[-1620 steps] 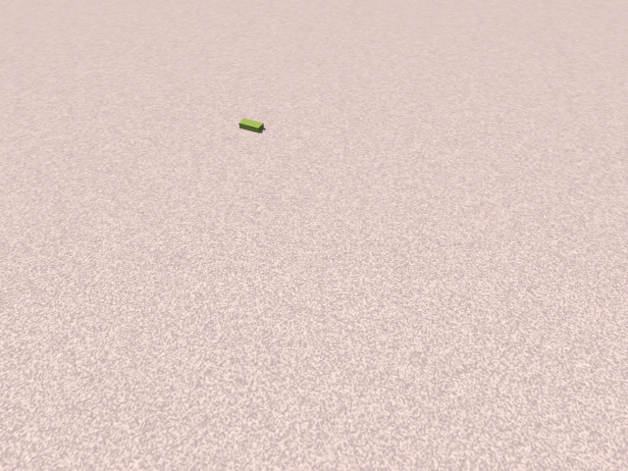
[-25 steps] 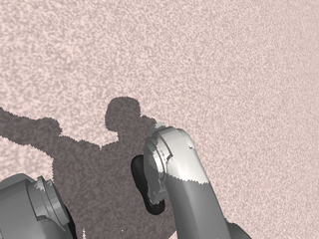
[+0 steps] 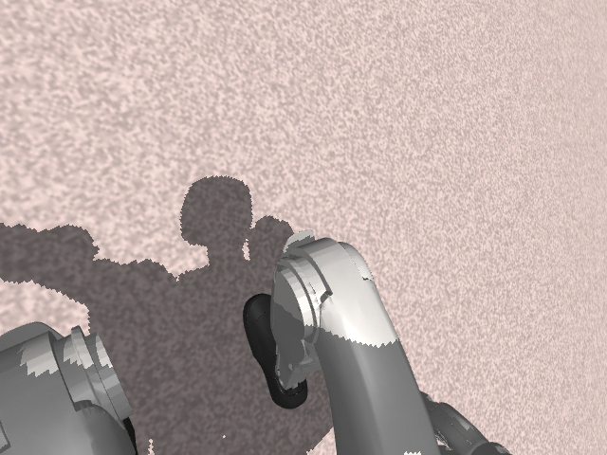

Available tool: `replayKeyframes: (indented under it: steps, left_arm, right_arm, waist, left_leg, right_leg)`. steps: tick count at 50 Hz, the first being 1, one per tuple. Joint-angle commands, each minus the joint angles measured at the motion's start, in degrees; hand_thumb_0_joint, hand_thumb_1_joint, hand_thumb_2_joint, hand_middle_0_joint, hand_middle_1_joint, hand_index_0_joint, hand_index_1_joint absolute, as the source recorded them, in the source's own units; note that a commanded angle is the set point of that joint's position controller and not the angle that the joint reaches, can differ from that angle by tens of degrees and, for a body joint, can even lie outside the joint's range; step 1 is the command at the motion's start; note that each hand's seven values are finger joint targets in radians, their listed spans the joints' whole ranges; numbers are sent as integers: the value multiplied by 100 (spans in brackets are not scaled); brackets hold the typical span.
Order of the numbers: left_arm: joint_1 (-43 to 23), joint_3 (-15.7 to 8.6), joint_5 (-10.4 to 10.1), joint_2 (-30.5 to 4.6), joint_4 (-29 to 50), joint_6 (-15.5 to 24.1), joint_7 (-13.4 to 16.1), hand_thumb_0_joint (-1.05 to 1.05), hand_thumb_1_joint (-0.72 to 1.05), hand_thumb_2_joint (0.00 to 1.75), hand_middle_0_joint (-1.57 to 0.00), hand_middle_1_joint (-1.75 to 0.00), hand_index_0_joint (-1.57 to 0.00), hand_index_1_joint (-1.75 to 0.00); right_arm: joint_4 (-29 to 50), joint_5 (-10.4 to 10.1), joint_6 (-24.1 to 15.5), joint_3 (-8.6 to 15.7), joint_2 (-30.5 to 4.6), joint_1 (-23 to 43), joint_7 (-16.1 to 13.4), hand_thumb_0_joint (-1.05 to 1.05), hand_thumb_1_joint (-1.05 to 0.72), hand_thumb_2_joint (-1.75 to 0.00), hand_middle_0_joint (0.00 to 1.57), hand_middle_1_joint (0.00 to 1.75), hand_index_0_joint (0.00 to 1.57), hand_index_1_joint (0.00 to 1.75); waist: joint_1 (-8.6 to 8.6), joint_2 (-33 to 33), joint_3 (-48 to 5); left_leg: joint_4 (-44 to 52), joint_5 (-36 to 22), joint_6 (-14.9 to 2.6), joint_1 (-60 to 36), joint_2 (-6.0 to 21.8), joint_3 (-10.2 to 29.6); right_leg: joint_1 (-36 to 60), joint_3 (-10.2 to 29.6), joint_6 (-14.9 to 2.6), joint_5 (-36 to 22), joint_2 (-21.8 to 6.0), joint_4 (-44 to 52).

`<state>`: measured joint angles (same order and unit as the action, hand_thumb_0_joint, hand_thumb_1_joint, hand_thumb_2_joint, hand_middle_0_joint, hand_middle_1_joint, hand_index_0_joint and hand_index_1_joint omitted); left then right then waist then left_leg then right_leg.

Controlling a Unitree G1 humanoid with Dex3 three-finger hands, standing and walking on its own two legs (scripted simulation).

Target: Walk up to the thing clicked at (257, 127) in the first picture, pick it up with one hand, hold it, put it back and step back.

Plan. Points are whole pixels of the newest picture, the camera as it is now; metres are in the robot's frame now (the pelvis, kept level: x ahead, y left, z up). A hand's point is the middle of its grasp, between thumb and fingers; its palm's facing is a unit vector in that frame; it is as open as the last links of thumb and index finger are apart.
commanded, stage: rest palm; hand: left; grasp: from above
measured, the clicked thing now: out of the picture +0.48 +0.34 -0.29
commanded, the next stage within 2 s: close in 0.52 s
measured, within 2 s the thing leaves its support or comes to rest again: neither
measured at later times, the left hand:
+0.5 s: hand out of the picture +0.46 +0.32 -0.26, palm faces -0.46 -0.14 -0.87, open 14.1 cm
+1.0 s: hand out of the picture +0.46 +0.32 -0.26, palm faces -0.46 -0.15 -0.87, open 13.1 cm
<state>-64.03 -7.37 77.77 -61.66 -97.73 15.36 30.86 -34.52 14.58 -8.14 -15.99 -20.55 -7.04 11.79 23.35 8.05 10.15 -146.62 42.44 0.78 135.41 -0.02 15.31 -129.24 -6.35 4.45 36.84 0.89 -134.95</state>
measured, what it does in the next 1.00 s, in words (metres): stands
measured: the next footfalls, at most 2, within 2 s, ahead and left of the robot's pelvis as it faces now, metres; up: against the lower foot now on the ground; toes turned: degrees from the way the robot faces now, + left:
none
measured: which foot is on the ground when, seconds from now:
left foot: down 0.00-1.00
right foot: down 0.00-1.00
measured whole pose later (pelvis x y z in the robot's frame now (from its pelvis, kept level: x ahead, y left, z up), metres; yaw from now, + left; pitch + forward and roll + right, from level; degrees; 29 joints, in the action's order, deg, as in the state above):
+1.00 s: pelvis +0.00 +0.00 +0.00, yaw -1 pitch +29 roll -16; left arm -65.2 -5.8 75.0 -63.3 -100.5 12.7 32.8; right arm -34.9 14.7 -11.8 -19.2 -21.2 -6.1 13.6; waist 25.0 8.7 12.2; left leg -146.5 42.2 0.2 134.8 0.4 16.0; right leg -128.0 -7.1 5.1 36.0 1.3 -133.7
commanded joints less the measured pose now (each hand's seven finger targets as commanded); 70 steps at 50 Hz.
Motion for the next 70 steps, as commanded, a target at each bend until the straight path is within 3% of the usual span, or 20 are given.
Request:
replayKeyframes:
  steps: [1, 7, 8, 9, 12, 13, 17, 20, 28, 37, 42, 45, 49, 52, 55, 57, 59, 64, 67, 70]
  left_arm:
    - [-1470, 112, -33, -1050, 537, 2, 318, 0, -54, 101, -7, -97, -5, -98]
    - [-1458, 171, -6, -1121, 403, -109, 446, 0, -54, 100, -8, -97, -6, -98]
    - [-1614, 6, -45, -1315, 502, -89, 513, 0, -53, 100, -8, -98, -6, -99]
    - [-1437, 154, -33, -1072, 224, -136, 497, 0, -52, 99, -7, -98, -7, -99]
    - [-1562, 54, -52, -1232, 327, -142, 551, 0, -53, 99, -7, -99, -6, -99]
    - [-1441, 176, -44, -1101, 173, -177, 536, 0, -53, 99, -7, -99, -6, -100]
    - [-1646, -19, -104, -1398, 547, -152, 595, 0, -53, 100, -8, -99, -6, -100]
    - [-1397, 103, -105, -1181, 222, -195, 570, 0, -52, 98, -7, -98, -7, -99]
    - [-1375, 107, -233, -1297, 253, -196, 552, 0, -52, 99, -9, -98, -8, -99]
    - [-1393, 199, -242, -1365, 282, -174, 563, 0, -36, 86, -16, -94, -17, -93]
    - [-1579, 2, -302, -1525, 560, -241, 546, 0, -33, 84, -19, -91, -20, -90]
    - [-1304, 232, -312, -1165, 157, -285, 441, 0, -31, 81, -18, -93, -21, -91]
    - [-1553, 78, -318, -1548, 611, -220, 349, 0, -26, 78, -23, -89, -25, -87]
    - [-1167, 326, -349, -1089, 40, -176, 278, 0, -21, 73, -26, -87, -28, -84]
    - [-1550, 168, -332, -1462, 599, -39, 324, 0, -18, 71, -27, -87, -30, -84]
    - [-1358, 176, -290, -1418, 465, -25, 353, 0, -16, 70, -30, -85, -33, -82]
    - [-1289, 341, -310, -1188, 238, -9, 413, 0, -15, 69, -30, -83, -33, -80]
    - [-1491, 192, -222, -1517, 465, -36, 557, 0, -9, 65, -37, -77, -39, -75]
    - [-1364, 294, -237, -1243, 318, -120, 582, 0, -5, 62, -39, -75, -42, -72]
    - [-1449, 254, -290, -1371, 301, -203, 558, 0, -1, 60, -42, -73, -45, -70]
  right_arm:
    - [-229, 30, -24, 522, -1845, -1268, -3, 0, -90, -90, 20, 30, 20, 30]
    - [-157, 23, -164, 455, -1910, -1158, 31, 0, -90, -90, 20, 30, 20, 30]
    - [-190, 6, -167, 435, -1918, -1165, 28, 0, -90, -90, 20, 30, 20, 30]
    - [-145, 27, -194, 443, -1943, -1173, 53, 0, -90, -90, 20, 30, 20, 30]
    - [-137, 33, -212, 370, -1914, -1132, 61, 0, -90, -90, 20, 30, 20, 30]
    - [-110, 31, -236, 408, -1969, -1075, 64, 0, -90, -90, 20, 30, 20, 30]
    - [-151, 19, -288, 333, -1950, -1090, 98, 0, -90, -90, 20, 30, 20, 30]
    - [-137, 44, -346, 300, -1926, -1080, 152, 0, -90, -90, 20, 30, 20, 30]
    - [-185, 51, -386, 234, -1959, -1146, 152, 0, -90, -91, 20, 30, 20, 30]
    - [-140, 25, -404, 232, -2043, -1029, 116, 0, -89, -90, 20, 30, 20, 30]
    - [-238, -10, -394, 275, -2045, -1120, 112, 0, -89, -90, 20, 30, 20, 30]
    - [-183, 21, -382, 193, -1934, -1092, 146, 0, -89, -90, 20, 30, 20, 30]
    - [-216, -44, -329, 242, -2017, -1082, 93, 0, -89, -90, 20, 30, 20, 30]
    - [-124, 9, -297, 179, -1933, -986, 109, 0, -89, -90, 20, 30, 20, 30]
    - [-154, 1, -242, 200, -2013, -1085, 47, 0, -89, -90, 20, 30, 20, 30]
    - [-153, 19, -245, 186, -1975, -1034, 48, 0, -89, -90, 20, 30, 20, 30]
    - [-83, 23, -233, 123, -1920, -996, 47, 0, -89, -90, 20, 30, 20, 30]
    - [-171, 27, -296, 139, -1999, -1021, 23, 0, -89, -90, 20, 30, 20, 30]
    - [-198, 59, -329, 145, -1971, -1023, 43, 0, -89, -90, 20, 30, 20, 30]
    - [-194, 28, -347, 135, -1961, -1001, 36, 0, -89, -90, 20, 30, 20, 30]
  waist:
    - [415, -3351, -3711]
    - [446, -3234, -3587]
    - [398, -3335, -3681]
    - [486, -3293, -3528]
    - [461, -3363, -3605]
    - [483, -3406, -3443]
    - [427, -3453, -3704]
    - [499, -3327, -3427]
    - [516, -3324, -3524]
    - [558, -3182, -3365]
    - [449, -3498, -3682]
    - [603, -3236, -3335]
    - [451, -3465, -3649]
    - [553, -3057, -3173]
    - [495, -3349, -3585]
    - [438, -3404, -3577]
    - [572, -3117, -3404]
    - [515, -3402, -3415]
    - [573, -3305, -3334]
    - [554, -3235, -3317]
  left_leg:
    - [1562, -1751, -73, -3185, 176, -669]
    - [1555, -1583, -108, -3094, 170, -698]
    - [1617, -1609, -78, -3115, 185, -626]
    - [1624, -1552, -70, -3147, 182, -607]
    - [1675, -1556, -46, -3151, 205, -535]
    - [1670, -1490, -44, -3136, 202, -569]
    - [1657, -1644, -37, -3189, 222, -521]
    - [1611, -1603, -39, -3064, 228, -514]
    - [1546, -1697, -66, -3044, 236, -570]
    - [1556, -1384, -88, -2902, 228, -599]
    - [1647, -1693, -13, -3248, 285, -493]
    - [1574, -1692, -43, -3020, 275, -507]
    - [1599, -1780, -32, -3203, 274, -533]
    - [1584, -1471, -61, -2827, 239, -534]
    - [1663, -1571, -53, -3041, 245, -536]
    - [1674, -1701, -6, -3227, 281, -482]
    - [1655, -1553, -50, -2987, 263, -494]
    - [1692, -1485, -26, -3128, 285, -499]
    - [1643, -1492, -36, -3087, 278, -508]
    - [1674, -1393, -47, -2985, 277, -516]
  right_leg:
    - [2013, -901, -499, -1662, 228, 928]
    - [2040, -864, -486, -1577, 237, 976]
    - [2004, -916, -504, -1557, 239, 954]
    - [1885, -916, -497, -1525, 217, 893]
    - [1913, -951, -503, -1519, 219, 893]
    - [1877, -923, -503, -1484, 213, 871]
    - [2036, -925, -491, -1612, 235, 903]
    - [2008, -933, -468, -1597, 237, 882]
    - [2265, -929, -455, -1722, 251, 1004]
    - [2269, -909, -449, -1508, 258, 1059]
    - [2176, -953, -486, -1659, 224, 1001]
    - [2206, -977, -460, -1717, 247, 1001]
    - [2217, -918, -492, -1704, 230, 1055]
    - [2139, -974, -480, -1498, 252, 1054]
    - [2291, -940, -489, -1571, 249, 1104]
    - [2203, -989, -501, -1608, 254, 1040]
    - [2308, -993, -475, -1574, 291, 1089]
    - [2152, -946, -474, -1527, 242, 1067]
    - [2085, -966, -451, -1571, 241, 1065]
    - [2163, -945, -459, -1506, 255, 1113]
